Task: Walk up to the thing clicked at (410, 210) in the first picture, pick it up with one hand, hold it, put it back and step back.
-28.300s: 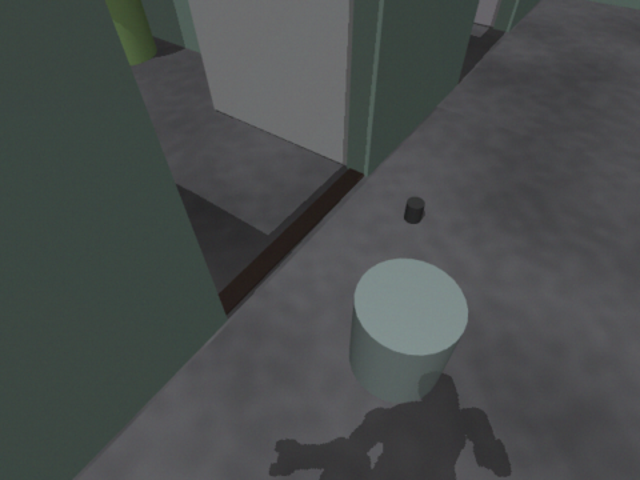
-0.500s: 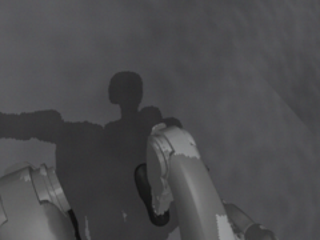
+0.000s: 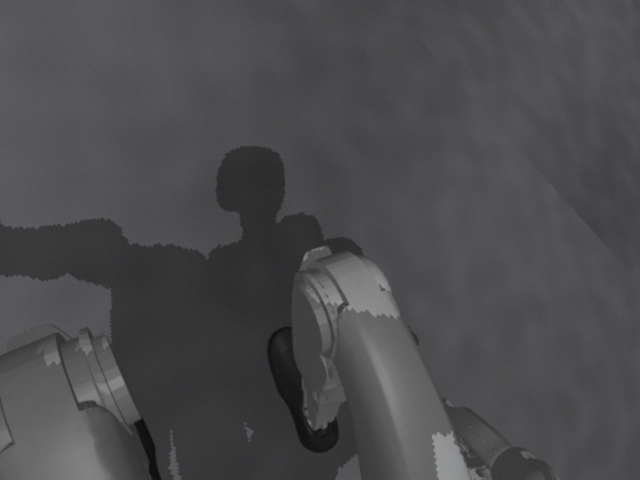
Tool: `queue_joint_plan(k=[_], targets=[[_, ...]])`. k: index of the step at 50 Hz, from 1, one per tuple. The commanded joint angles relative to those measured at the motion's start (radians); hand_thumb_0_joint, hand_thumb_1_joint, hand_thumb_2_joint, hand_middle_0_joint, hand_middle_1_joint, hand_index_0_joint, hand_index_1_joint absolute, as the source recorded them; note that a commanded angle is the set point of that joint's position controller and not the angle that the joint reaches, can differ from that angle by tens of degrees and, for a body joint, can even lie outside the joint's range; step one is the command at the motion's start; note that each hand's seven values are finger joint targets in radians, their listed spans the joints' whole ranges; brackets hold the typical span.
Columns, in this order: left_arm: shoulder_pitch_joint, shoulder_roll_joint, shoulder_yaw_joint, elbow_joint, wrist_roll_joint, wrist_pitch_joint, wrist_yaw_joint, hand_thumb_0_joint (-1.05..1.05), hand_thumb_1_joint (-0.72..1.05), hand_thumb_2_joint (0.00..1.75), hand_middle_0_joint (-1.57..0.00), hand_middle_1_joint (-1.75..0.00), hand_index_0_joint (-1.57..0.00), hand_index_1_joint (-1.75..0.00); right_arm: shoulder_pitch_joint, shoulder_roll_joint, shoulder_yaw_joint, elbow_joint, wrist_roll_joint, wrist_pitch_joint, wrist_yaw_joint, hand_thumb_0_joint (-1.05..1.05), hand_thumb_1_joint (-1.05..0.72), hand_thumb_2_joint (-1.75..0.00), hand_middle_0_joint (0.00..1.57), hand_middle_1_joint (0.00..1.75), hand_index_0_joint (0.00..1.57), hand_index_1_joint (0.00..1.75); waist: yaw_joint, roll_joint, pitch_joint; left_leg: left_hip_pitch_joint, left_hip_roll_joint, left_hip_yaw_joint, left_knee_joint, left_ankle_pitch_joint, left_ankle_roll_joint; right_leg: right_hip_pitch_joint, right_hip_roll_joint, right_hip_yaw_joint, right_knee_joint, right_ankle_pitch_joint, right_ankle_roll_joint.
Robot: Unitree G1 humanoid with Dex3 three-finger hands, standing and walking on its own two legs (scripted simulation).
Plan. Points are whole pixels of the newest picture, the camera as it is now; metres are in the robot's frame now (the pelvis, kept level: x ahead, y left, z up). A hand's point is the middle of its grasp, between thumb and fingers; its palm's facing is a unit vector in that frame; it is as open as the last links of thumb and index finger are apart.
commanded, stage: close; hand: left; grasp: from above
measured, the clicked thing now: out of the picture +0.44 +0.37 -0.25
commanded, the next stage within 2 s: settle in 0.18 s
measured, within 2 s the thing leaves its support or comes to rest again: leaves its support in 0.72 s
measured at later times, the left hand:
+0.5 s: hand out of the picture +0.42 +0.37 -0.22, palm faces -0.44 -0.16 -0.89, open 10.2 cm
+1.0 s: hand out of the picture +0.42 +0.38 -0.15, palm faces -0.43 -0.11 -0.89, open 9.9 cm
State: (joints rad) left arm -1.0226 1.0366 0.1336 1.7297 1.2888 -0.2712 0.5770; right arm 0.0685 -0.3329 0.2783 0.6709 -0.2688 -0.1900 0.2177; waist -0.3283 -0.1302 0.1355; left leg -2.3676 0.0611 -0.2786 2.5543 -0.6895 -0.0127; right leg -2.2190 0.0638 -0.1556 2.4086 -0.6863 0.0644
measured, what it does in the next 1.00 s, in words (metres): stands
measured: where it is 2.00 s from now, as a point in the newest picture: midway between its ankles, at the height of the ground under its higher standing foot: (232, 447)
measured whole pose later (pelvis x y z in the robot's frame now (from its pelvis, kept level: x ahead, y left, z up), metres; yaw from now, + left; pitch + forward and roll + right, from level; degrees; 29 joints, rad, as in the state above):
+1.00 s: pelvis +0.00 +0.00 +0.02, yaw +3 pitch +33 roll -11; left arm -0.91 0.83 0.09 1.34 1.21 -0.16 0.32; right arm 0.09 -0.29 0.12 0.68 -0.16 -0.09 0.21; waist -0.22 -0.03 -0.01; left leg -2.37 0.05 -0.20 2.45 -0.68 0.00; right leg -2.22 0.03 -0.11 2.35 -0.71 0.06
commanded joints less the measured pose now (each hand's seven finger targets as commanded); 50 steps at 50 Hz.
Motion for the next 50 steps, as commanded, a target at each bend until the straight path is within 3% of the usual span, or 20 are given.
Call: queue_joint_plan(k=[1, 4, 6, 7, 8, 10, 13, 18, 22, 24, 28, 30, 31, 33, 34, 36, 39, 42, 47, 50], targets=[[-0.217, 0.256, 0.023, -0.12, -0.018, 0.0, 0.02, 0.0, 0.31, 0.76, -0.63, -0.91, -0.67, -0.87, 0.175, -0.317, -0.099, 0.008, 0.0, -0.003, -0.016, 0.0, -0.89, -0.9, 0.2, 0.3, 0.2, 0.3, -0.033, 0.449, -0.617, 0.475, 0.006, 0.121, -0.241, 0.156, 0.028, 0.302, 0.04, -0.107, -0.227, 0.231, -0.07], [-0.185, 0.228, 0.001, -0.081, -0.021, 0.007, 0.011, 0.0, 0.34, 0.76, -0.66, -0.89, -0.69, -0.85, 0.165, -0.311, -0.098, -0.001, 0.003, -0.003, -0.016, 0.0, -0.89, -0.9, 0.2, 0.3, 0.2, 0.3, -0.038, 0.427, -0.586, 0.446, 0.008, 0.124, -0.234, 0.14, 0.032, 0.295, 0.042, -0.099, -0.23, 0.218, -0.069], [-0.208, 0.256, 0.021, -0.091, -0.025, 0.003, 0.015, 0.0, 0.37, 0.76, -0.68, -0.9, -0.72, -0.85, 0.173, -0.308, -0.09, 0.004, 0.005, 0.002, -0.021, 0.0, -0.89, -0.9, 0.2, 0.3, 0.2, 0.3, -0.035, 0.426, -0.605, 0.442, 0.007, 0.121, -0.235, 0.137, 0.032, 0.304, 0.041, -0.102, -0.231, 0.215, -0.071], [-0.212, 0.23, -0.004, -0.093, -0.027, 0.0, 0.011, 0.0, 0.38, 0.77, -0.69, -0.89, -0.73, -0.85, 0.165, -0.31, -0.094, -0.004, 0.001, 0.002, -0.023, 0.0, -0.89, -0.9, 0.2, 0.3, 0.2, 0.3, -0.039, 0.427, -0.589, 0.431, 0.006, 0.124, -0.237, 0.122, 0.033, 0.3, 0.041, -0.092, -0.233, 0.201, -0.072], [-0.229, 0.249, 0.01, -0.132, -0.032, -0.004, 0.015, 0.0, 0.38, 0.76, -0.69, -0.89, -0.73, -0.85, 0.164, -0.311, -0.094, -0.004, 0.004, 0.003, -0.024, 0.0, -0.89, -0.9, 0.2, 0.3, 0.2, 0.3, -0.024, 0.437, -0.619, 0.455, 0.006, 0.121, -0.241, 0.14, 0.03, 0.307, 0.041, -0.103, -0.232, 0.214, -0.072], [-0.184, 0.233, 0.002, -0.062, -0.021, 0.004, 0.008, 0.0, 0.44, 0.77, -0.73, -0.89, -0.77, -0.85, 0.176, -0.309, -0.087, 0.001, 0.0, 0.004, -0.022, 0.0, -0.89, -0.9, 0.2, 0.3, 0.2, 0.3, -0.044, 0.413, -0.57, 0.434, 0.007, 0.119, -0.234, 0.134, 0.032, 0.282, 0.04, -0.107, -0.224, 0.21, -0.07], [-0.198, 0.255, 0.011, -0.072, -0.024, -0.003, 0.008, 0.0, 0.48, 0.8, -0.77, -0.89, -0.8, -0.85, 0.17, -0.312, -0.081, -0.003, 0.002, 0.007, -0.026, 0.0, -0.89, -0.9, 0.2, 0.3, 0.2, 0.3, -0.04, 0.418, -0.573, 0.44, 0.007, 0.117, -0.241, 0.126, 0.031, 0.287, 0.039, -0.107, -0.227, 0.203, -0.071], [-0.207, 0.244, -0.002, -0.08, -0.018, 0.001, 0.004, 0.0, 0.4, 0.83, -0.76, -0.91, -0.8, -0.87, 0.175, -0.314, -0.083, -0.007, 0.0, 0.008, -0.028, 0.0, -0.91, -0.9, 0.2, 0.3, 0.2, 0.3, -0.044, 0.425, -0.566, 0.445, 0.004, 0.115, -0.248, 0.118, 0.03, 0.274, 0.039, -0.113, -0.224, 0.196, -0.072], [-0.232, 0.258, 0.011, -0.143, -0.021, 0.004, -0.002, 0.0, 0.41, 0.86, -0.78, -0.93, -0.81, -0.9, 0.168, -0.312, -0.097, -0.006, 0.004, 0.013, -0.032, 0.0, -0.91, -0.9, 0.2, 0.3, 0.2, 0.3, -0.019, 0.479, -0.627, 0.487, 0.005, 0.112, -0.261, 0.141, 0.019, 0.276, 0.036, -0.113, -0.213, 0.211, -0.079], [-0.238, 0.242, 0.002, -0.141, -0.013, 0.009, -0.009, 0.0, 0.42, 0.85, -0.79, -0.91, -0.82, -0.88, 0.18, -0.31, -0.101, -0.004, 0.006, 0.012, -0.026, 0.0, -0.91, -0.9, 0.2, 0.3, 0.2, 0.3, -0.033, 0.487, -0.609, 0.486, 0.003, 0.116, -0.255, 0.154, 0.019, 0.264, 0.034, -0.112, -0.206, 0.224, -0.078], [-0.234, 0.27, 0.043, -0.291, -0.026, 0.012, -0.01, 0.0, 0.47, 0.86, -0.83, -0.91, -0.86, -0.88, 0.172, -0.3, -0.12, -0.002, 0.013, 0.018, -0.027, 0.0, -0.91, -0.9, 0.2, 0.3, 0.2, 0.3, 0.024, 0.57, -0.728, 0.557, 0.003, 0.128, -0.268, 0.224, 0.008, 0.303, 0.031, -0.108, -0.205, 0.277, -0.083], [-0.208, 0.232, 0.029, -0.287, -0.024, 0.028, -0.021, 0.0, 0.47, 0.84, -0.83, -0.9, -0.86, -0.87, 0.183, -0.289, -0.132, 0.009, 0.014, 0.018, -0.018, 0.0, -0.91, -0.9, 0.2, 0.3, 0.2, 0.3, 0.013, 0.574, -0.711, 0.556, 0.003, 0.136, -0.264, 0.227, 0.01, 0.288, 0.031, -0.102, -0.2, 0.285, -0.084], [-0.241, 0.26, 0.064, -0.37, -0.034, 0.026, -0.019, 0.0, 0.47, 0.84, -0.82, -0.88, -0.85, -0.85, 0.187, -0.295, -0.143, 0.009, 0.018, 0.021, -0.019, 0.0, -0.91, -0.9, 0.2, 0.3, 0.2, 0.3, 0.028, 0.597, -0.755, 0.579, 0.0, 0.135, -0.276, 0.242, 0.006, 0.293, 0.026, -0.103, -0.205, 0.292, -0.085], [-0.228, 0.251, 0.066, -0.411, -0.039, 0.042, -0.033, 0.0, 0.47, 0.81, -0.83, -0.86, -0.86, -0.83, 0.189, -0.288, -0.157, 0.015, 0.025, 0.023, -0.012, 0.0, -0.91, -0.9, 0.2, 0.3, 0.2, 0.3, 0.039, 0.638, -0.783, 0.598, -0.003, 0.146, -0.271, 0.268, 0.003, 0.287, 0.02, -0.093, -0.197, 0.309, -0.091], [-0.206, 0.258, 0.088, -0.465, -0.039, 0.05, -0.036, 0.0, 0.46, 0.8, -0.82, -0.86, -0.85, -0.82, 0.189, -0.28, -0.166, 0.011, 0.032, 0.028, -0.011, 0.0, -0.91, -0.9, 0.2, 0.3, 0.2, 0.3, 0.068, 0.661, -0.825, 0.628, -0.001, 0.152, -0.281, 0.285, 0.003, 0.302, 0.023, -0.087, -0.202, 0.319, -0.091], [-0.198, 0.216, 0.068, -0.491, -0.052, 0.065, -0.06, 0.0, 0.49, 0.78, -0.85, -0.83, -0.88, -0.8, 0.188, -0.272, -0.188, 0.014, 0.046, 0.034, -0.004, 0.0, -0.91, -0.9, 0.2, 0.3, 0.2, 0.3, 0.064, 0.661, -0.824, 0.629, -0.004, 0.16, -0.277, 0.284, 0.006, 0.271, 0.018, -0.076, -0.207, 0.312, -0.094], [-0.189, 0.191, 0.071, -0.57, -0.065, 0.083, -0.095, 0.0, 0.56, 0.8, -0.9, -0.83, -0.93, -0.8, 0.19, -0.257, -0.217, 0.005, 0.072, 0.053, -0.005, 0.0, -0.91, -0.9, 0.2, 0.3, 0.2, 0.3, 0.091, 0.661, -0.867, 0.626, -0.009, 0.168, -0.312, 0.251, 0.008, 0.269, 0.013, -0.064, -0.224, 0.286, -0.097], [-0.215, 0.114, 0.022, -0.566, -0.08, 0.099, -0.147, 0.0, 0.65, 0.82, -0.96, -0.85, -0.99, -0.81, 0.215, -0.248, -0.233, 0.008, 0.096, 0.071, -0.007, 0.0, -0.91, -0.9, 0.2, 0.3, 0.2, 0.3, 0.066, 0.578, -0.822, 0.579, -0.015, 0.172, -0.32, 0.212, 0.02, 0.25, 0.01, -0.056, -0.253, 0.262, -0.094], [-0.203, 0.044, -0.023, -0.554, -0.099, 0.111, -0.228, 0.0, 0.72, 0.88, -1.03, -0.88, -1.06, -0.84, 0.232, -0.233, -0.252, 0.006, 0.12, 0.101, -0.02, 0.0, -0.91, -0.9, 0.2, 0.3, 0.2, 0.3, 0.072, 0.499, -0.822, 0.583, -0.022, 0.172, -0.356, 0.192, 0.026, 0.266, 0.002, -0.045, -0.286, 0.24, -0.095], [-0.225, 0.071, -0.014, -0.582, -0.105, 0.104, -0.265, 0.0, 0.75, 0.89, -1.05, -0.89, -1.08, -0.86, 0.248, -0.225, -0.253, 0.004, 0.131, 0.12, -0.031, 0.0, -0.91, -0.9, 0.2, 0.3, 0.2, 0.3, 0.076, 0.455, -0.846, 0.576, -0.027, 0.188, -0.352, 0.224, 0.034, 0.326, 0.003, -0.028, -0.312, 0.269, -0.089]])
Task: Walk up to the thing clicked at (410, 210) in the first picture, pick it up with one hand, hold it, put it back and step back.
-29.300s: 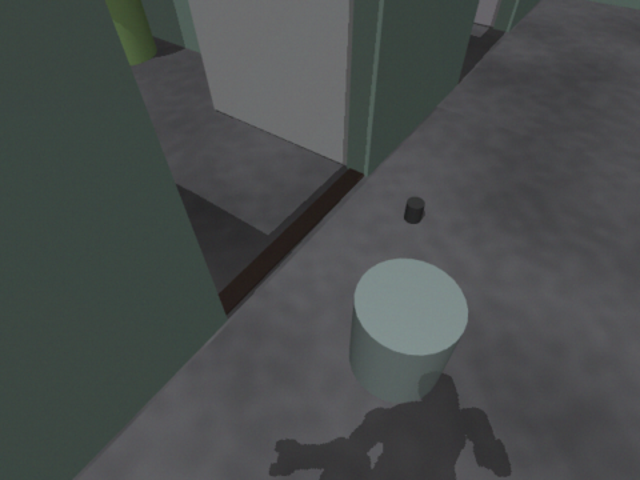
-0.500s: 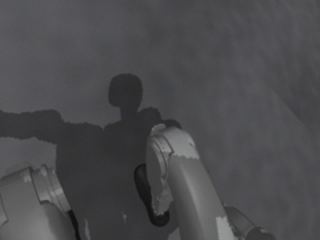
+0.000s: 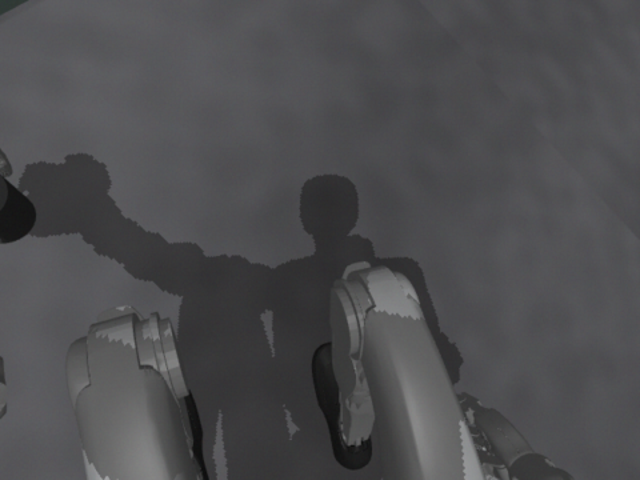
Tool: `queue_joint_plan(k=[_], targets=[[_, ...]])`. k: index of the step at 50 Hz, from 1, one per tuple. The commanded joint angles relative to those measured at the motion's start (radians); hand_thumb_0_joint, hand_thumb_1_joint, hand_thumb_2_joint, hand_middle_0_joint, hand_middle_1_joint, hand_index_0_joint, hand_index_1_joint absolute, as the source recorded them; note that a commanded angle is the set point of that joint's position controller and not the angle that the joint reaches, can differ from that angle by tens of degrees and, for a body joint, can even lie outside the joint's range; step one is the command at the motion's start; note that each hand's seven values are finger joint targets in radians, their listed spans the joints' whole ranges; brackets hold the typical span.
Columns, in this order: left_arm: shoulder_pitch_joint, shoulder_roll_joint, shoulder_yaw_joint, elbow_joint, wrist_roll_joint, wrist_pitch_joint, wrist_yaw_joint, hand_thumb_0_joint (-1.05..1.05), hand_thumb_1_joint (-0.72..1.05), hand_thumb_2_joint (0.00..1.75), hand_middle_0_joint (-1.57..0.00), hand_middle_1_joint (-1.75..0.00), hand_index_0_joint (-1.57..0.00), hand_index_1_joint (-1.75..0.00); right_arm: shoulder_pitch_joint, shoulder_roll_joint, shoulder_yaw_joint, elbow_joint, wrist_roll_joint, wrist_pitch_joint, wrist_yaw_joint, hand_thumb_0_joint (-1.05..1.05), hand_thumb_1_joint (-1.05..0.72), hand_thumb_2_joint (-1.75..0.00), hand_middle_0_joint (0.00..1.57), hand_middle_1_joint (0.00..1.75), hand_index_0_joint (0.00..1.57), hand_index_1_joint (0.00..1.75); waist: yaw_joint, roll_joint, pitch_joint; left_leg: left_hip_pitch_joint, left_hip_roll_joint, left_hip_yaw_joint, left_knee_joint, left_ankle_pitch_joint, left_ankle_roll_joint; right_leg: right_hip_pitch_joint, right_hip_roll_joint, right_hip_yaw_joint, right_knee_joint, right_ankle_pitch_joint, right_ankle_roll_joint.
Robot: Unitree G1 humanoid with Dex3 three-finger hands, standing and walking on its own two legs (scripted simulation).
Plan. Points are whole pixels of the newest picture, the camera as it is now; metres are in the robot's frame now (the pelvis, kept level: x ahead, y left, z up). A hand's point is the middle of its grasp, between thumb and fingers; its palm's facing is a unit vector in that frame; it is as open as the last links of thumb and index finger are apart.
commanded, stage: settle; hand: left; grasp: from above
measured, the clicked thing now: out of the picture +0.45 +0.36 -0.21
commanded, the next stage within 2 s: lift in 0.24 s
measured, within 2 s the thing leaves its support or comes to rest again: neither
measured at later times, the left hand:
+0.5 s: hand out of the picture +0.44 +0.35 -0.12, palm faces -0.45 -0.10 -0.89, open 9.9 cm
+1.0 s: hand out of the picture +0.38 +0.34 +0.02, palm faces -0.44 -0.13 -0.89, open 9.9 cm
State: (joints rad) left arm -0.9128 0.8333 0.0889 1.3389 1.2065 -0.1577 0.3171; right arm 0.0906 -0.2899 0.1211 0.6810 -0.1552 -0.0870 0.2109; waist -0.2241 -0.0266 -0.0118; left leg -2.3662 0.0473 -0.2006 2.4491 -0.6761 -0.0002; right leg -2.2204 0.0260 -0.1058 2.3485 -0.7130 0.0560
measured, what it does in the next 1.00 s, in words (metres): rises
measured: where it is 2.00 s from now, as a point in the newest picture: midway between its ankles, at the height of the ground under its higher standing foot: (270, 449)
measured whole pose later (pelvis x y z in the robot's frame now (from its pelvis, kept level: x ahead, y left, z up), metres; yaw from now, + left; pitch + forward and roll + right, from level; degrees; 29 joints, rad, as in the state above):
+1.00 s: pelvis -0.01 +0.00 +0.12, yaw +6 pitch +33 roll -7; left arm -0.64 0.66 0.02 0.88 1.05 -0.11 0.06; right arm 0.16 -0.26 -0.01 0.66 -0.02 0.05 0.07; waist -0.12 0.04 -0.16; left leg -2.01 0.05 -0.10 2.04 -0.62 0.01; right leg -1.91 -0.01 -0.05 1.98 -0.66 0.04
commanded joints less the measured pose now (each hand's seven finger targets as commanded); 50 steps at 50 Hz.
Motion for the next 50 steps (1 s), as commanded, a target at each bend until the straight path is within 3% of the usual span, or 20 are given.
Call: queue_joint_plan(k=[1, 2, 4, 6, 9, 12, 14, 17, 18, 19, 22, 24, 27, 29, 36, 39, 42, 45, 47, 50], targets=[[-0.343, 0.282, 0.034, -0.202, -0.018, -0.015, -0.014, 0.0, 0.73, 0.91, -1.05, -0.89, -1.08, -0.87, 0.228, -0.264, -0.098, -0.009, 0.02, 0.024, -0.028, 0.0, -0.91, -0.9, 0.2, 0.3, 0.2, 0.3, -0.025, 0.356, -0.709, 0.567, -0.013, 0.112, -0.249, 0.212, 0.021, 0.337, 0.041, -0.071, -0.253, 0.291, -0.084], [-0.336, 0.283, 0.042, -0.215, -0.025, -0.018, -0.021, 0.0, 0.75, 0.92, -1.06, -0.9, -1.09, -0.87, 0.226, -0.263, -0.102, -0.014, 0.024, 0.03, -0.034, 0.0, -0.91, -0.9, 0.2, 0.3, 0.2, 0.3, -0.01, 0.353, -0.713, 0.582, -0.015, 0.114, -0.258, 0.217, 0.022, 0.332, 0.037, -0.072, -0.258, 0.293, -0.082], [-0.354, 0.272, 0.032, -0.219, -0.02, -0.028, -0.032, 0.0, 0.74, 0.92, -1.05, -0.91, -1.08, -0.88, 0.229, -0.256, -0.098, -0.017, 0.026, 0.042, -0.04, 0.0, -0.91, -0.9, 0.2, 0.3, 0.2, 0.3, -0.022, 0.363, -0.709, 0.581, -0.016, 0.116, -0.267, 0.218, 0.02, 0.343, 0.037, -0.068, -0.263, 0.29, -0.084], [-0.344, 0.298, 0.048, -0.205, -0.014, -0.034, -0.039, 0.0, 0.73, 0.91, -1.03, -0.91, -1.07, -0.88, 0.23, -0.26, -0.1, -0.022, 0.032, 0.053, -0.051, 0.0, -0.91, -0.9, 0.2, 0.3, 0.2, 0.3, -0.011, 0.329, -0.707, 0.579, -0.016, 0.115, -0.27, 0.212, 0.023, 0.335, 0.038, -0.064, -0.274, 0.279, -0.085], [-0.356, 0.3, 0.051, -0.213, -0.007, -0.047, -0.042, 0.0, 0.7, 0.91, -1.02, -0.9, -1.05, -0.87, 0.232, -0.256, -0.098, -0.034, 0.029, 0.063, -0.065, 0.0, -0.91, -0.9, 0.2, 0.3, 0.2, 0.3, -0.017, 0.353, -0.674, 0.586, -0.021, 0.114, -0.296, 0.179, 0.017, 0.322, 0.033, -0.07, -0.283, 0.239, -0.092], [-0.384, 0.323, 0.066, -0.257, -0.006, -0.053, -0.045, 0.0, 0.72, 0.91, -1.03, -0.89, -1.06, -0.86, 0.234, -0.256, -0.101, -0.036, 0.034, 0.07, -0.074, 0.0, -0.91, -0.9, 0.2, 0.3, 0.2, 0.3, 0.001, 0.411, -0.731, 0.64, -0.02, 0.113, -0.322, 0.186, 0.013, 0.314, 0.029, -0.07, -0.272, 0.247, -0.091], [-0.385, 0.303, 0.051, -0.251, -0.002, -0.052, -0.043, 0.0, 0.7, 0.93, -1.02, -0.89, -1.04, -0.87, 0.24, -0.256, -0.102, -0.039, 0.035, 0.074, -0.08, 0.0, -0.91, -0.9, 0.2, 0.3, 0.2, 0.3, -0.015, 0.4, -0.725, 0.652, -0.02, 0.107, -0.33, 0.184, 0.012, 0.308, 0.028, -0.071, -0.278, 0.245, -0.093], [-0.388, 0.307, 0.05, -0.242, -0.003, -0.046, -0.049, 0.0, 0.7, 0.88, -1.07, -0.87, -1.09, -0.85, 0.255, -0.25, -0.103, -0.028, 0.037, 0.078, -0.086, 0.0, -0.94, -0.91, 0.2, 0.3, 0.2, 0.3, -0.013, 0.404, -0.737, 0.66, -0.02, 0.118, -0.334, 0.197, 0.016, 0.319, 0.028, -0.065, -0.29, 0.258, -0.09], [-0.387, 0.318, 0.061, -0.259, -0.004, -0.043, -0.051, 0.0, 0.62, 0.91, -0.99, -0.81, -1.01, -0.79, 0.256, -0.255, -0.107, -0.031, 0.041, 0.081, -0.088, 0.0, -0.89, -0.89, 0.2, 0.3, 0.2, 0.3, -0.002, 0.407, -0.758, 0.67, -0.022, 0.115, -0.349, 0.191, 0.016, 0.313, 0.025, -0.066, -0.29, 0.25, -0.092], [-0.371, 0.327, 0.071, -0.254, -0.004, -0.038, -0.052, 0.0, 0.67, 0.86, -1.04, -0.84, -1.06, -0.82, 0.258, -0.261, -0.112, -0.031, 0.043, 0.082, -0.09, 0.0, -0.94, -0.91, 0.2, 0.3, 0.2, 0.3, 0.011, 0.423, -0.749, 0.679, -0.024, 0.112, -0.36, 0.184, 0.012, 0.299, 0.022, -0.066, -0.289, 0.239, -0.097], [-0.368, 0.29, 0.053, -0.273, -0.032, -0.022, -0.071, 0.0, 0.66, 0.87, -1.01, -0.85, -1.03, -0.82, 0.264, -0.249, -0.123, -0.033, 0.048, 0.085, -0.096, 0.0, -0.92, -0.91, 0.2, 0.3, 0.2, 0.3, 0.005, 0.413, -0.758, 0.682, -0.024, 0.124, -0.383, 0.151, 0.017, 0.321, 0.022, -0.056, -0.322, 0.22, -0.092], [-0.34, 0.305, 0.067, -0.294, -0.051, -0.01, -0.087, 0.0, 0.63, 0.86, -0.99, -0.83, -1.01, -0.81, 0.27, -0.246, -0.13, -0.032, 0.057, 0.088, -0.099, 0.0, -0.92, -0.91, 0.2, 0.3, 0.2, 0.3, 0.027, 0.403, -0.778, 0.682, -0.028, 0.131, -0.402, 0.14, 0.02, 0.339, 0.02, -0.047, -0.34, 0.205, -0.094], [-0.319, 0.283, 0.052, -0.355, -0.067, -0.002, -0.123, 0.0, 0.63, 0.86, -1.0, -0.82, -1.02, -0.8, 0.279, -0.234, -0.146, -0.035, 0.068, 0.094, -0.105, 0.0, -0.92, -0.91, 0.2, 0.3, 0.2, 0.3, 0.028, 0.373, -0.81, 0.708, -0.026, 0.139, -0.419, 0.161, 0.025, 0.391, 0.021, -0.035, -0.376, 0.221, -0.089], [-0.308, 0.293, 0.069, -0.403, -0.077, -0.002, -0.132, 0.0, 0.64, 0.86, -1.0, -0.82, -1.02, -0.8, 0.275, -0.233, -0.16, -0.031, 0.079, 0.099, -0.11, 0.0, -0.92, -0.91, 0.2, 0.3, 0.2, 0.3, 0.051, 0.379, -0.844, 0.731, -0.028, 0.145, -0.427, 0.172, 0.026, 0.391, 0.016, -0.023, -0.382, 0.226, -0.092], [-0.235, 0.225, 0.051, -0.48, -0.1, 0.003, -0.16, 0.0, 0.59, 0.92, -0.96, -0.87, -0.98, -0.85, 0.274, -0.21, -0.183, -0.034, 0.102, 0.106, -0.122, 0.0, -0.92, -0.9, 0.2, 0.3, 0.2, 0.3, 0.063, 0.339, -0.822, 0.794, -0.027, 0.135, -0.508, 0.174, 0.028, 0.424, 0.01, -0.012, -0.444, 0.224, -0.09], [-0.193, 0.213, 0.056, -0.524, -0.116, 0.012, -0.169, 0.0, 0.58, 0.92, -0.93, -0.9, -0.96, -0.87, 0.267, -0.208, -0.197, -0.046, 0.112, 0.109, -0.13, 0.0, -0.91, -0.9, 0.2, 0.3, 0.2, 0.3, 0.083, 0.318, -0.823, 0.823, -0.026, 0.121, -0.566, 0.132, 0.028, 0.437, 0.008, -0.01, -0.482, 0.19, -0.09], [-0.142, 0.161, 0.029, -0.562, -0.138, 0.022, -0.193, 0.0, 0.56, 0.91, -0.91, -0.91, -0.94, -0.88, 0.255, -0.198, -0.204, -0.058, 0.12, 0.111, -0.138, 0.0, -0.91, -0.9, 0.2, 0.3, 0.2, 0.3, 0.084, 0.295, -0.793, 0.846, -0.025, 0.112, -0.624, 0.097, 0.028, 0.476, 0.007, -0.004, -0.528, 0.17, -0.089], [-0.095, 0.157, 0.037, -0.652, -0.161, 0.036, -0.206, 0.0, 0.56, 0.94, -0.9, -0.93, -0.93, -0.9, 0.248, -0.196, -0.212, -0.073, 0.131, 0.115, -0.147, 0.0, -0.91, -0.9, 0.2, 0.3, 0.2, 0.3, 0.107, 0.297, -0.865, 0.931, -0.026, 0.118, -0.661, 0.151, 0.028, 0.56, 0.005, 0.005, -0.574, 0.212, -0.085], [-0.076, 0.115, 0.01, -0.684, -0.179, 0.046, -0.22, 0.0, 0.58, 0.93, -0.9, -0.94, -0.93, -0.91, 0.237, -0.184, -0.214, -0.075, 0.136, 0.118, -0.156, 0.0, -0.91, -0.9, 0.2, 0.3, 0.2, 0.3, 0.093, 0.27, -0.831, 0.955, -0.025, 0.118, -0.689, 0.169, 0.03, 0.587, 0.004, 0.01, -0.613, 0.224, -0.082], [-0.069, 0.123, 0.019, -0.775, -0.197, 0.053, -0.229, 0.0, 0.55, 0.93, -0.88, -0.94, -0.92, -0.9, 0.22, -0.179, -0.218, -0.08, 0.142, 0.12, -0.174, 0.0, -0.91, -0.9, 0.2, 0.3, 0.2, 0.3, 0.104, 0.29, -0.828, 1.024, -0.019, 0.115, -0.753, 0.166, 0.028, 0.64, 0.001, 0.018, -0.664, 0.227, -0.079]])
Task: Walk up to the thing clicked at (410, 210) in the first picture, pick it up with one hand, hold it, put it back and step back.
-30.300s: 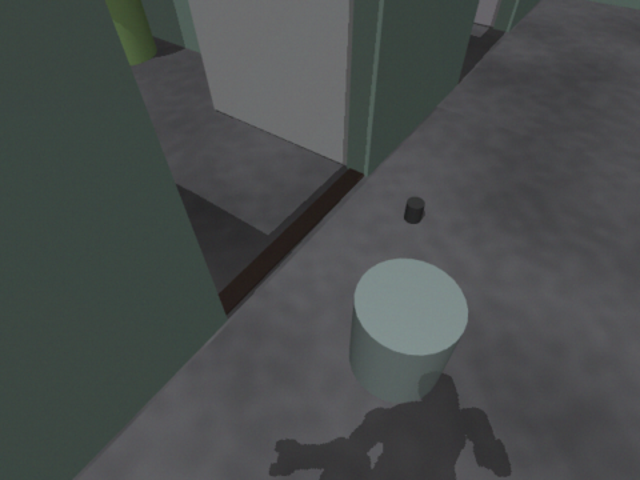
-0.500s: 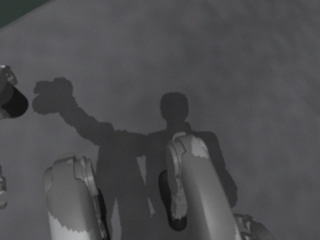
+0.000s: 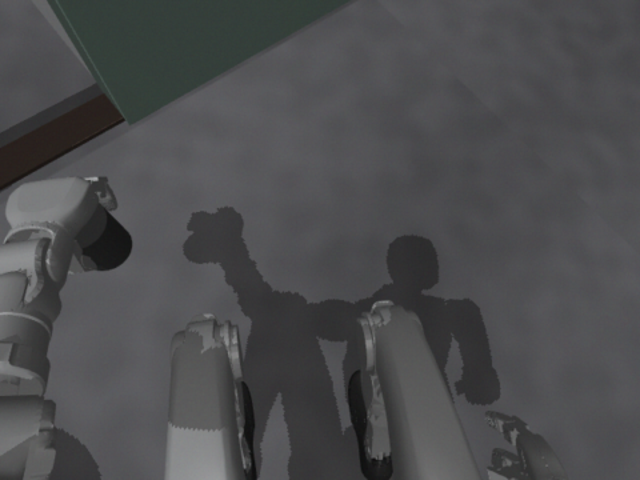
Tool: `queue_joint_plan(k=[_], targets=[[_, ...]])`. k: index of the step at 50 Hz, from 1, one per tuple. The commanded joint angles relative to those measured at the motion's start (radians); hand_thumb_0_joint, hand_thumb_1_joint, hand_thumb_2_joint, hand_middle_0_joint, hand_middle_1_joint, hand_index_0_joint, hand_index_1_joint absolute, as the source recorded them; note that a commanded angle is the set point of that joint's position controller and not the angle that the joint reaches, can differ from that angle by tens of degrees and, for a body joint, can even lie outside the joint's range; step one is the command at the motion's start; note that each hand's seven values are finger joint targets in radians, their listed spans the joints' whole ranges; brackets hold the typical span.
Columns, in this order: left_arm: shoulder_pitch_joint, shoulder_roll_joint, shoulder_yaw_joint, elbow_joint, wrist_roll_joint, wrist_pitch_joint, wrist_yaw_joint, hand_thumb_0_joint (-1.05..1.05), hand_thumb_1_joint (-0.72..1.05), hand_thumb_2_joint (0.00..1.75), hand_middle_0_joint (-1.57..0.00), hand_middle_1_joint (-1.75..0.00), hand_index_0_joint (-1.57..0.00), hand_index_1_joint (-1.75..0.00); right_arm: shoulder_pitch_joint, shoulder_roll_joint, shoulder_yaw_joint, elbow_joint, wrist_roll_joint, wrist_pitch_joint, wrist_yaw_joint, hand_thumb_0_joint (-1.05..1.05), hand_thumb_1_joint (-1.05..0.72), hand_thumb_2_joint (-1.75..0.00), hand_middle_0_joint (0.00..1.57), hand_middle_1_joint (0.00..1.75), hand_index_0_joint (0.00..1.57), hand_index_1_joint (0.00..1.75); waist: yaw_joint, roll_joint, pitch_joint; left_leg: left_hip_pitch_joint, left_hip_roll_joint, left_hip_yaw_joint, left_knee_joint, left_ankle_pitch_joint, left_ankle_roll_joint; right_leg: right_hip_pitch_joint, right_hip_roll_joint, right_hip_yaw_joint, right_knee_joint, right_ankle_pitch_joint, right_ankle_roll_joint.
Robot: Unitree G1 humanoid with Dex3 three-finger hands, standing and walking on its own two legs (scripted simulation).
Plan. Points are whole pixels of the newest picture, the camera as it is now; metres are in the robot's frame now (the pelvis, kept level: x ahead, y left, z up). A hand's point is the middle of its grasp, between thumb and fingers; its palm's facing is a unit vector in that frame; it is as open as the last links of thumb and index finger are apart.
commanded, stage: lift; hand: left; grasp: from above
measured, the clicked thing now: (92, 235) +0.44 +0.30 -0.14
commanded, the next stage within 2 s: hold in 1.06 s
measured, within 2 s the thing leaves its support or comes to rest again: neither
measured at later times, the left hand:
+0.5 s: hand out of the picture +0.35 +0.28 +0.10, palm faces -0.45 -0.11 -0.89, open 10.0 cm
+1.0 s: hand out of the picture +0.36 +0.26 +0.20, palm faces -0.44 -0.11 -0.89, open 10.0 cm
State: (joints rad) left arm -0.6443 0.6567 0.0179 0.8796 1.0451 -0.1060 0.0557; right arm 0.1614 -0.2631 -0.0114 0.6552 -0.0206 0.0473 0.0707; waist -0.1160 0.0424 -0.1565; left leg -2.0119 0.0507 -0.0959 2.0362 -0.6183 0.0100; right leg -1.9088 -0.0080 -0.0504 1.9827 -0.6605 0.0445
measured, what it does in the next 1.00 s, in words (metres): rises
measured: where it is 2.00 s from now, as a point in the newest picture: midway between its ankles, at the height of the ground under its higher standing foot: (306, 451)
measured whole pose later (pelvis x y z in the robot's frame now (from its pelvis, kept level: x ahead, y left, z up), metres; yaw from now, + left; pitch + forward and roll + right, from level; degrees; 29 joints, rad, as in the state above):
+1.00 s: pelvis +0.06 +0.00 +0.28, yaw +4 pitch +11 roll -2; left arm -0.35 0.39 -0.17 0.90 1.00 0.02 0.17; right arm 0.26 -0.25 -0.03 0.75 0.03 0.00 -0.04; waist -0.06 0.03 -0.08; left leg -0.72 0.05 0.02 0.90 -0.37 0.00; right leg -0.67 -0.02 0.00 0.86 -0.38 0.03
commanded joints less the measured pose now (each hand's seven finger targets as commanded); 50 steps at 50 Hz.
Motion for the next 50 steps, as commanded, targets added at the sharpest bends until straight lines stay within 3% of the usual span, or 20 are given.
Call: queue_joint_plan(k=[1, 3, 5, 12, 15, 20, 25, 26, 27, 30, 31, 34, 37, 42, 44, 46, 48, 50], targets=[[-0.296, 0.306, 0.104, -0.305, -0.037, 0.007, 0.033, 0.0, 0.54, 0.92, -0.87, -0.94, -0.9, -0.9, 0.14, -0.207, -0.083, -0.056, 0.01, -0.013, -0.037, 0.0, -0.91, -0.9, 0.2, 0.3, 0.2, 0.3, 0.008, 0.21, -0.683, 0.698, -0.021, 0.002, -0.366, 0.112, 0.016, 0.353, 0.035, -0.039, -0.309, 0.178, -0.066], [-0.279, 0.26, 0.074, -0.326, -0.043, 0.017, 0.032, 0.0, 0.57, 0.93, -0.9, -0.93, -0.93, -0.9, 0.126, -0.199, -0.08, -0.061, 0.015, -0.011, -0.047, 0.0, -0.9, -0.9, 0.2, 0.3, 0.2, 0.3, 0.0, 0.207, -0.656, 0.747, -0.016, -0.003, -0.42, 0.096, 0.013, 0.378, 0.035, -0.037, -0.35, 0.172, -0.063], [-0.25, 0.263, 0.079, -0.36, -0.044, 0.025, 0.038, 0.0, 0.52, 0.93, -0.84, -0.97, -0.88, -0.93, 0.117, -0.195, -0.077, -0.06, 0.023, -0.01, -0.059, 0.0, -0.9, -0.9, 0.2, 0.3, 0.2, 0.3, 0.014, 0.216, -0.666, 0.81, -0.016, -0.007, -0.48, 0.097, 0.01, 0.44, 0.037, -0.036, -0.394, 0.176, -0.064], [-0.127, 0.178, 0.036, -0.376, -0.058, 0.064, 0.056, 0.0, 0.51, 0.95, -0.84, -0.97, -0.87, -0.94, 0.076, -0.166, -0.065, -0.053, 0.04, -0.016, -0.087, 0.0, -0.9, -0.9, 0.2, 0.3, 0.2, 0.3, 0.021, 0.156, -0.573, 0.946, -0.017, 0.018, -0.641, 0.098, 0.007, 0.624, 0.039, -0.016, -0.585, 0.171, -0.061], [-0.079, 0.16, 0.025, -0.361, -0.058, 0.079, 0.061, 0.0, 0.54, 0.94, -0.86, -0.97, -0.89, -0.94, 0.072, -0.154, -0.06, -0.04, 0.046, -0.022, -0.101, 0.0, -0.9, -0.9, 0.2, 0.3, 0.2, 0.3, 0.02, 0.117, -0.493, 0.972, -0.023, 0.037, -0.705, 0.108, 0.008, 0.717, 0.039, 0.0, -0.677, 0.172, -0.06], [-0.054, 0.101, -0.021, -0.304, -0.052, 0.073, 0.061, 0.0, 0.51, 0.92, -0.83, -0.95, -0.86, -0.92, 0.062, -0.145, -0.055, -0.023, 0.053, -0.049, -0.124, 0.0, -0.9, -0.9, 0.2, 0.3, 0.2, 0.3, 0.025, 0.103, -0.372, 1.069, -0.016, 0.012, -0.86, 0.051, 0.002, 0.803, 0.046, 0.007, -0.782, 0.143, -0.06], [-0.069, 0.031, -0.072, -0.28, -0.054, 0.066, 0.079, 0.0, 0.51, 0.9, -0.82, -0.96, -0.86, -0.92, 0.072, -0.138, -0.059, -0.013, 0.052, -0.08, -0.132, 0.0, -0.9, -0.9, 0.2, 0.3, 0.2, 0.3, 0.026, 0.107, -0.333, 1.186, -0.014, 0.012, -0.975, 0.073, -0.006, 0.905, 0.047, 0.018, -0.894, 0.166, -0.06], [-0.057, 0.037, -0.064, -0.271, -0.052, 0.064, 0.088, 0.0, 0.5, 0.89, -0.82, -0.95, -0.85, -0.91, 0.074, -0.14, -0.062, -0.013, 0.053, -0.085, -0.133, 0.0, -0.9, -0.9, 0.2, 0.3, 0.2, 0.3, 0.033, 0.1, -0.325, 1.203, -0.015, 0.01, -0.996, 0.07, -0.006, 0.921, 0.048, 0.018, -0.916, 0.164, -0.059], [-0.036, 0.043, -0.055, -0.255, -0.046, 0.065, 0.099, 0.0, 0.49, 0.86, -0.81, -0.93, -0.85, -0.89, 0.076, -0.14, -0.061, -0.009, 0.053, -0.088, -0.133, 0.0, -0.9, -0.9, 0.2, 0.3, 0.2, 0.3, 0.04, 0.097, -0.318, 1.224, -0.016, 0.015, -1.013, 0.094, -0.008, 0.95, 0.046, 0.021, -0.935, 0.178, -0.06], [-0.033, -0.003, -0.081, -0.205, -0.036, 0.075, 0.126, 0.0, 0.51, 0.86, -0.82, -0.95, -0.86, -0.91, 0.093, -0.137, -0.059, -0.002, 0.052, -0.094, -0.132, 0.0, -0.9, -0.9, 0.2, 0.3, 0.2, 0.3, 0.029, 0.061, -0.3, 1.276, -0.022, 0.033, -1.055, 0.157, -0.008, 1.019, 0.048, 0.026, -0.999, 0.221, -0.061], [-0.056, 0.005, -0.083, -0.214, -0.035, 0.078, 0.135, 0.0, 0.52, 0.87, -0.83, -0.94, -0.87, -0.9, 0.093, -0.135, -0.061, 0.002, 0.053, -0.097, -0.133, 0.0, -0.9, -0.9, 0.2, 0.3, 0.2, 0.3, 0.04, 0.065, -0.296, 1.3, -0.025, 0.046, -1.071, 0.187, -0.008, 1.05, 0.048, 0.026, -1.02, 0.244, -0.061], [-0.095, 0.007, -0.088, -0.23, -0.032, 0.084, 0.153, 0.0, 0.53, 0.91, -0.84, -0.96, -0.88, -0.93, 0.104, -0.131, -0.063, 0.004, 0.051, -0.099, -0.133, 0.0, -0.9, -0.9, 0.2, 0.3, 0.2, 0.3, 0.033, 0.064, -0.291, 1.352, -0.035, 0.07, -1.109, 0.228, -0.006, 1.11, 0.047, 0.036, -1.086, 0.272, -0.061], [-0.063, 0.007, -0.085, -0.179, -0.036, 0.093, 0.163, 0.0, 0.56, 0.91, -0.88, -0.93, -0.91, -0.89, 0.102, -0.133, -0.064, 0.005, 0.048, -0.1, -0.13, 0.0, -0.9, -0.9, 0.2, 0.3, 0.2, 0.3, 0.045, 0.039, -0.267, 1.392, -0.04, 0.079, -1.152, 0.256, -0.006, 1.17, 0.043, 0.037, -1.133, 0.294, -0.058], [-0.026, -0.019, -0.097, -0.162, -0.028, 0.11, 0.169, 0.0, 0.52, 0.91, -0.86, -0.91, -0.89, -0.88, 0.114, -0.133, -0.067, 0.0, 0.049, -0.09, -0.126, 0.0, -0.9, -0.9, 0.2, 0.3, 0.2, 0.3, 0.057, 0.031, -0.26, 1.48, -0.045, 0.088, -1.216, 0.337, -0.008, 1.259, 0.041, 0.041, -1.201, 0.369, -0.055], [-0.047, -0.012, -0.092, -0.175, -0.034, 0.116, 0.17, 0.0, 0.52, 0.9, -0.86, -0.91, -0.89, -0.88, 0.114, -0.133, -0.069, 0.006, 0.049, -0.086, -0.126, 0.0, -0.9, -0.9, 0.2, 0.3, 0.2, 0.3, 0.056, 0.037, -0.257, 1.505, -0.046, 0.093, -1.236, 0.364, -0.008, 1.289, 0.039, 0.045, -1.223, 0.399, -0.053], [-0.048, -0.044, -0.114, -0.176, -0.039, 0.122, 0.161, 0.0, 0.51, 0.91, -0.86, -0.9, -0.88, -0.88, 0.111, -0.134, -0.071, 0.002, 0.049, -0.084, -0.125, 0.0, -0.9, -0.9, 0.2, 0.3, 0.2, 0.3, 0.048, 0.038, -0.246, 1.552, -0.043, 0.094, -1.267, 0.375, -0.012, 1.297, 0.038, 0.04, -1.248, 0.407, -0.054], [-0.036, -0.034, -0.103, -0.171, -0.048, 0.126, 0.16, 0.0, 0.52, 0.9, -0.86, -0.89, -0.89, -0.86, 0.111, -0.135, -0.074, -0.001, 0.051, -0.081, -0.126, 0.0, -0.9, -0.9, 0.2, 0.3, 0.2, 0.3, 0.059, 0.021, -0.238, 1.571, -0.043, 0.092, -1.293, 0.397, -0.011, 1.34, 0.04, 0.04, -1.276, 0.424, -0.052], [-0.037, -0.055, -0.12, -0.181, -0.047, 0.127, 0.157, 0.0, 0.51, 0.91, -0.85, -0.9, -0.88, -0.88, 0.109, -0.134, -0.076, -0.005, 0.052, -0.078, -0.124, 0.0, -0.9, -0.9, 0.2, 0.3, 0.2, 0.3, 0.058, 0.03, -0.228, 1.601, -0.045, 0.096, -1.318, 0.404, -0.013, 1.357, 0.038, 0.04, -1.299, 0.428, -0.053]])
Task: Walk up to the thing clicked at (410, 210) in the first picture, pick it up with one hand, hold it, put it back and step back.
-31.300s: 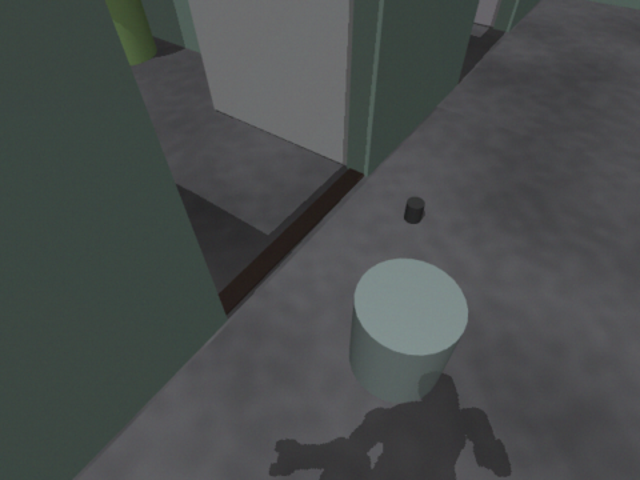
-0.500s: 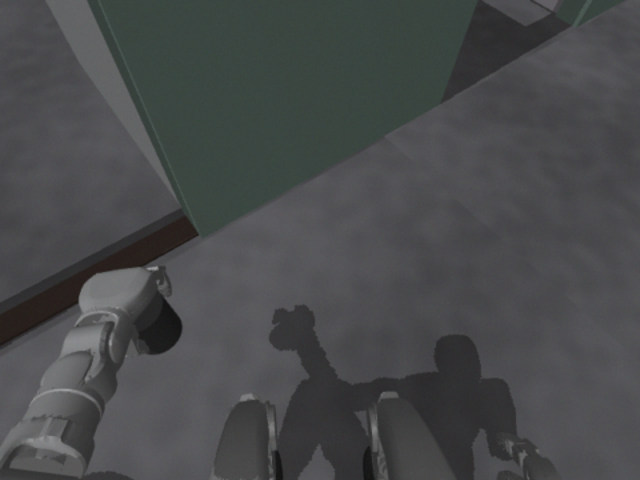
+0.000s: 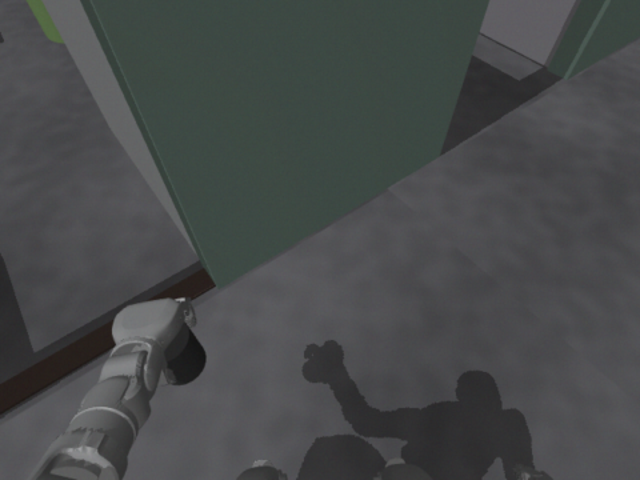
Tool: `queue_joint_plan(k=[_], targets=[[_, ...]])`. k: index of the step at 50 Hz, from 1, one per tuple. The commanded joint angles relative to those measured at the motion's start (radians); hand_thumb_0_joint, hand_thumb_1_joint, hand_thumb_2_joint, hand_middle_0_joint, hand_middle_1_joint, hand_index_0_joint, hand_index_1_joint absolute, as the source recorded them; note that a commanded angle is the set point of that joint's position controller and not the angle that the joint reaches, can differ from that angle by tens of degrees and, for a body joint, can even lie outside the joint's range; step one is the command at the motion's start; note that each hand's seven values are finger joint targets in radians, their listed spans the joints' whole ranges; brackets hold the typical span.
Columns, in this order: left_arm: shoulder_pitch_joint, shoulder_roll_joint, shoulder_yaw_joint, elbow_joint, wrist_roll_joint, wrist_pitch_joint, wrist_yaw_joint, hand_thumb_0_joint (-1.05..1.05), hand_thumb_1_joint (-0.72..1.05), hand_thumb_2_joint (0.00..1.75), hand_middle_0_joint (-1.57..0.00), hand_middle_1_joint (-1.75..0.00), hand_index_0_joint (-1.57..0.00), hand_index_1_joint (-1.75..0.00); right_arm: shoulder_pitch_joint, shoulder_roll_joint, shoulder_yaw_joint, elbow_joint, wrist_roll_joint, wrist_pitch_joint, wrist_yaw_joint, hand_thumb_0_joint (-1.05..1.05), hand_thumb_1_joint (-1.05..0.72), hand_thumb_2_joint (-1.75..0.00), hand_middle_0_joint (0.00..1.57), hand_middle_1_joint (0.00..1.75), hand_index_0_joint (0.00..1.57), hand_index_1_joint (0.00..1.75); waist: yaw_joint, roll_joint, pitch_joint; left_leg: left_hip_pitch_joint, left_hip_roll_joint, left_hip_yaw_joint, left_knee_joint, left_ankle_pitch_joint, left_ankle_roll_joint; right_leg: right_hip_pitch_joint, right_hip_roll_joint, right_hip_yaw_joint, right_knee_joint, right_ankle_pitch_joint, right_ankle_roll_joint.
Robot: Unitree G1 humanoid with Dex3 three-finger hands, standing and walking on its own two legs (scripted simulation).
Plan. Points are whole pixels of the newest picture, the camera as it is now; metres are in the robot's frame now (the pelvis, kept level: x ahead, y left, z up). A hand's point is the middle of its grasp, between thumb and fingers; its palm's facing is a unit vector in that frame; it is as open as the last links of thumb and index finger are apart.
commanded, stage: lift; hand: left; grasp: from above
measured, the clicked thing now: (173, 351) +0.34 +0.23 -0.12
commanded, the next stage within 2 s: hold in 0.06 s
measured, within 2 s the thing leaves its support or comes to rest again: neither
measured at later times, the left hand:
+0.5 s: hand (159, 321) +0.34 +0.22 -0.03, palm faces -0.46 -0.07 -0.89, open 9.9 cm
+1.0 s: hand (156, 330) +0.32 +0.21 -0.01, palm faces -0.47 -0.06 -0.88, open 10.0 cm
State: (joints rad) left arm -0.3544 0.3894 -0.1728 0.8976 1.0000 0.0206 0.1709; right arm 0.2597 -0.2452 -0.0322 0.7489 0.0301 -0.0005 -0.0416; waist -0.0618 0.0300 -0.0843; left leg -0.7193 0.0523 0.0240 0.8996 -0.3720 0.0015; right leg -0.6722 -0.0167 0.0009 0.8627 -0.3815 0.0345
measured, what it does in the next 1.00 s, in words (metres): stands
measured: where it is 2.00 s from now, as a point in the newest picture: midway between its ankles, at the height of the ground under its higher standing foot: outside the picture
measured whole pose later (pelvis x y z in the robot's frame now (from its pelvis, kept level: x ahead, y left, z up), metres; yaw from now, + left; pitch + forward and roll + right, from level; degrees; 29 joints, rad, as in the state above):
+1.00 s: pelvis +0.02 -0.01 +0.04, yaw -1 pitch +2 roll +0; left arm -0.28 0.38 -0.22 0.76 1.00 0.02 0.02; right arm 0.23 -0.26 -0.05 0.70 0.05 0.07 -0.04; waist -0.01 0.04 -0.03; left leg -0.32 0.04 0.05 0.52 -0.24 -0.01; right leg -0.30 -0.02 0.02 0.52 -0.26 0.03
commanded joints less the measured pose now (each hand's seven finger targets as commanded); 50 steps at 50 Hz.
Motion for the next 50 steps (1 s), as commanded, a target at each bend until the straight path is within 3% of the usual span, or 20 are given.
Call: queue_joint_plan(k=[1, 7, 13, 15, 17, 20, 24, 33, 35, 37, 40, 42, 43, 44, 50], targets=[[-0.327, 0.219, 0.077, -0.194, -0.003, 0.002, 0.039, 0.0, 0.52, 0.9, -0.86, -0.9, -0.88, -0.87, 0.012, -0.152, -0.056, -0.095, 0.002, -0.03, -0.012, 0.0, -0.9, -0.9, 0.2, 0.3, 0.2, 0.3, 0.0, 0.044, -0.295, 0.319, -0.046, -0.025, -0.193, 0.168, -0.006, 0.128, 0.048, -0.01, -0.186, 0.158, -0.044], [-0.33, 0.208, 0.067, -0.208, -0.01, 0.0, 0.027, 0.0, 0.54, 0.92, -0.86, -0.93, -0.9, -0.89, 0.003, -0.151, -0.062, -0.098, 0.005, -0.026, -0.011, 0.0, -0.89, -0.9, 0.2, 0.3, 0.2, 0.3, 0.014, 0.039, -0.287, 0.38, -0.051, -0.017, -0.244, 0.231, -0.009, 0.2, 0.048, -0.008, -0.237, 0.208, -0.042], [-0.337, 0.197, 0.05, -0.209, 0.001, -0.005, 0.001, 0.0, 0.51, 0.85, -0.83, -0.89, -0.87, -0.85, 0.01, -0.16, -0.069, -0.096, 0.008, -0.017, -0.01, 0.0, -0.9, -0.89, 0.2, 0.3, 0.2, 0.3, 0.005, 0.015, -0.279, 0.444, -0.047, -0.012, -0.272, 0.337, -0.008, 0.25, 0.05, -0.011, -0.263, 0.297, -0.041], [-0.328, 0.224, 0.069, -0.229, 0.007, -0.009, -0.006, 0.0, 0.5, 0.87, -0.82, -0.9, -0.86, -0.86, 0.008, -0.16, -0.073, -0.099, 0.011, -0.014, -0.009, 0.0, -0.9, -0.9, 0.2, 0.3, 0.2, 0.3, 0.026, 0.029, -0.298, 0.469, -0.053, 0.0, -0.278, 0.379, -0.007, 0.277, 0.047, -0.006, -0.272, 0.34, -0.04], [-0.321, 0.192, 0.052, -0.229, 0.001, -0.008, -0.012, 0.0, 0.49, 0.88, -0.82, -0.9, -0.86, -0.86, 0.005, -0.156, -0.07, -0.104, 0.01, -0.012, -0.007, 0.0, -0.89, -0.89, 0.2, 0.3, 0.2, 0.3, 0.012, 0.006, -0.28, 0.478, -0.052, -0.003, -0.289, 0.398, -0.008, 0.296, 0.05, -0.008, -0.28, 0.358, -0.038], [-0.332, 0.212, 0.063, -0.234, 0.005, -0.006, -0.022, 0.0, 0.53, 0.89, -0.84, -0.9, -0.88, -0.86, 0.006, -0.16, -0.074, -0.104, 0.01, -0.007, -0.005, 0.0, -0.89, -0.89, 0.2, 0.3, 0.2, 0.3, 0.022, 0.001, -0.277, 0.475, -0.058, 0.01, -0.296, 0.423, 0.0, 0.329, 0.047, -0.001, -0.294, 0.408, -0.034], [-0.321, 0.211, 0.06, -0.247, 0.006, -0.004, -0.041, 0.0, 0.52, 0.9, -0.84, -0.9, -0.88, -0.86, -0.009, -0.163, -0.076, -0.119, 0.012, 0.003, -0.002, 0.0, -0.89, -0.89, 0.2, 0.3, 0.2, 0.3, 0.028, 0.026, -0.256, 0.505, -0.052, 0.007, -0.326, 0.42, -0.005, 0.333, 0.05, -0.008, -0.317, 0.375, -0.039], [-0.298, 0.205, 0.054, -0.305, 0.004, -0.008, -0.079, 0.0, 0.51, 0.89, -0.82, -0.9, -0.86, -0.86, -0.032, -0.16, -0.072, -0.146, 0.015, 0.019, -0.002, 0.0, -0.89, -0.89, 0.2, 0.3, 0.2, 0.3, 0.038, 0.008, -0.247, 0.538, -0.052, 0.013, -0.363, 0.452, 0.003, 0.389, 0.049, -0.007, -0.345, 0.415, -0.038], [-0.306, 0.227, 0.067, -0.318, 0.002, -0.009, -0.081, 0.0, 0.49, 0.89, -0.82, -0.89, -0.85, -0.85, -0.042, -0.164, -0.072, -0.15, 0.015, 0.023, -0.004, 0.0, -0.89, -0.89, 0.2, 0.3, 0.2, 0.3, 0.036, 0.02, -0.238, 0.549, -0.052, 0.016, -0.373, 0.437, 0.003, 0.387, 0.048, -0.007, -0.361, 0.399, -0.038], [-0.317, 0.206, 0.049, -0.327, 0.003, -0.008, -0.084, 0.0, 0.5, 0.89, -0.81, -0.91, -0.85, -0.87, -0.05, -0.161, -0.069, -0.157, 0.016, 0.024, -0.003, 0.0, -0.89, -0.89, 0.2, 0.3, 0.2, 0.3, 0.039, -0.002, -0.235, 0.546, -0.054, 0.015, -0.384, 0.421, 0.006, 0.4, 0.047, -0.006, -0.371, 0.396, -0.036], [-0.285, 0.224, 0.072, -0.314, 0.001, -0.005, -0.083, 0.0, 0.47, 0.89, -0.8, -0.91, -0.83, -0.87, -0.063, -0.159, -0.067, -0.159, 0.016, 0.029, -0.004, 0.0, -0.9, -0.9, 0.2, 0.3, 0.2, 0.3, 0.046, 0.006, -0.223, 0.547, -0.06, 0.023, -0.396, 0.389, 0.008, 0.413, 0.042, -0.001, -0.385, 0.37, -0.035], [-0.295, 0.193, 0.043, -0.314, 0.003, -0.004, -0.092, 0.0, 0.48, 0.91, -0.8, -0.93, -0.84, -0.89, -0.062, -0.157, -0.064, -0.16, 0.016, 0.029, -0.003, 0.0, -0.89, -0.89, 0.2, 0.3, 0.2, 0.3, 0.034, -0.009, -0.203, 0.546, -0.055, 0.02, -0.405, 0.383, 0.009, 0.4, 0.044, -0.003, -0.388, 0.362, -0.036], [-0.311, 0.216, 0.055, -0.343, 0.002, -0.007, -0.094, 0.0, 0.49, 0.9, -0.81, -0.92, -0.84, -0.88, -0.072, -0.16, -0.065, -0.165, 0.019, 0.03, -0.005, 0.0, -0.9, -0.9, 0.2, 0.3, 0.2, 0.3, 0.047, 0.005, -0.209, 0.553, -0.055, 0.02, -0.412, 0.378, 0.008, 0.403, 0.044, -0.004, -0.394, 0.353, -0.037], [-0.31, 0.222, 0.062, -0.342, 0.003, -0.009, -0.095, 0.0, 0.48, 0.92, -0.8, -0.92, -0.84, -0.88, -0.071, -0.162, -0.065, -0.166, 0.019, 0.03, -0.006, 0.0, -0.9, -0.9, 0.2, 0.3, 0.2, 0.3, 0.043, 0.01, -0.205, 0.552, -0.055, 0.018, -0.415, 0.358, 0.007, 0.399, 0.045, -0.003, -0.398, 0.333, -0.038], [-0.294, 0.213, 0.055, -0.354, -0.004, -0.011, -0.107, 0.0, 0.47, 0.89, -0.8, -0.93, -0.84, -0.89, -0.106, -0.153, -0.055, -0.18, 0.02, 0.028, -0.009, 0.0, -0.9, -0.9, 0.2, 0.3, 0.2, 0.3, 0.049, -0.011, -0.181, 0.556, -0.06, 0.021, -0.437, 0.308, 0.011, 0.406, 0.039, -0.002, -0.426, 0.285, -0.036]])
